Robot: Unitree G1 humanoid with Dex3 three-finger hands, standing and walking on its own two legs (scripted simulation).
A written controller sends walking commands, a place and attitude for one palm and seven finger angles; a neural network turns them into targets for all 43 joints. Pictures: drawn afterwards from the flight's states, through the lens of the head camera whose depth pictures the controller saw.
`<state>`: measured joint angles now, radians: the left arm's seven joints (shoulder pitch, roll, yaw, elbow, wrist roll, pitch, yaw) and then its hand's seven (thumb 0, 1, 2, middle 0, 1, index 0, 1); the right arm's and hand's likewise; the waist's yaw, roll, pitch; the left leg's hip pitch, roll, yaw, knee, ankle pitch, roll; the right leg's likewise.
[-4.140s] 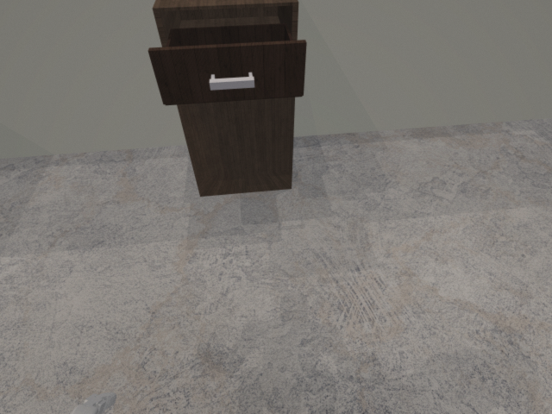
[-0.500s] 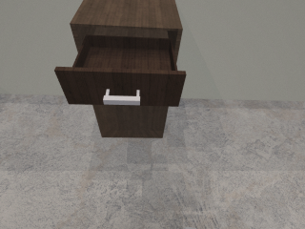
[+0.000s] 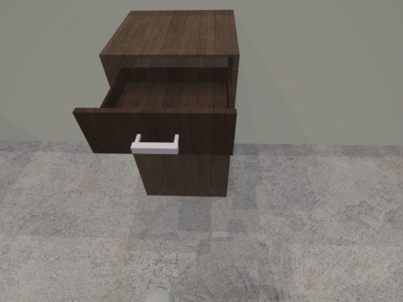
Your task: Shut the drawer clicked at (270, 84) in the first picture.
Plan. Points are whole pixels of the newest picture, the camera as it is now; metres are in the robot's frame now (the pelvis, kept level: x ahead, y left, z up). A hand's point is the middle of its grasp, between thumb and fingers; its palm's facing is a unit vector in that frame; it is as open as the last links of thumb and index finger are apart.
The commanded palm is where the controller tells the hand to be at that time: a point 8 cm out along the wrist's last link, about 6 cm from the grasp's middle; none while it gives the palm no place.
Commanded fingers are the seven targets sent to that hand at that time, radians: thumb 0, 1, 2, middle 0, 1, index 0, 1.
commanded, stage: take the last steps up to it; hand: left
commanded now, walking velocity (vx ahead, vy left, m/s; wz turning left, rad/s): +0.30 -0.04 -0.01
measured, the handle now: (156, 142) +0.51 +0.15 +0.01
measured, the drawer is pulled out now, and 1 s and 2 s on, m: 0.30 0.30 0.30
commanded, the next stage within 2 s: come to a stop and stand still in 0.52 s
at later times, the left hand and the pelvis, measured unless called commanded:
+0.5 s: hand (117, 296) +0.18 +0.22 -0.18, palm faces +0.01 -0.98 -0.18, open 7.4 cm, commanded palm none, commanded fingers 0.00 0.90 0.90 -0.20 -0.30 -0.20 -0.30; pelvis +0.14 +0.04 +0.00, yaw -4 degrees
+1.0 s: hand (145, 252) +0.28 +0.17 -0.16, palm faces +0.00 -0.96 -0.28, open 7.2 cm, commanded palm none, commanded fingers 0.00 0.90 0.90 -0.20 -0.30 -0.20 -0.30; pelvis +0.18 -0.01 -0.01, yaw -2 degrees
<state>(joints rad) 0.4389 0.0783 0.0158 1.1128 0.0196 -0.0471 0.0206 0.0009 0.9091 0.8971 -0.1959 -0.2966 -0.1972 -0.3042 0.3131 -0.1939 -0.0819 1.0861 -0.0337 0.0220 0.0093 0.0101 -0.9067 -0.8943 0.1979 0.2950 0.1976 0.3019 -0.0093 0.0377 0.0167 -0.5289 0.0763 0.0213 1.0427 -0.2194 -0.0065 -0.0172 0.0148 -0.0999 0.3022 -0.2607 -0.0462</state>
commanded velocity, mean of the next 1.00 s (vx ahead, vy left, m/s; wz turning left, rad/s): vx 0.05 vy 0.03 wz -0.01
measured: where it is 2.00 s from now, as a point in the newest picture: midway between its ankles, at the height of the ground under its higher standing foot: outside the picture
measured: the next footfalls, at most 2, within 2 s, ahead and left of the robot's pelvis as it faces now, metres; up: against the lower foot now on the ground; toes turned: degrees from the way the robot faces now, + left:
left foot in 0.22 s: +0.16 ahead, +0.15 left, +0.00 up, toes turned +7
right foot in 0.68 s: +0.30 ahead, -0.13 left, +0.00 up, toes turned -12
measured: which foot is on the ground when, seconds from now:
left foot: up 0.00-0.20, down 0.22-0.70, up 0.72-1.00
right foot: down 0.00-0.24, up 0.26-0.66, down 0.68-1.00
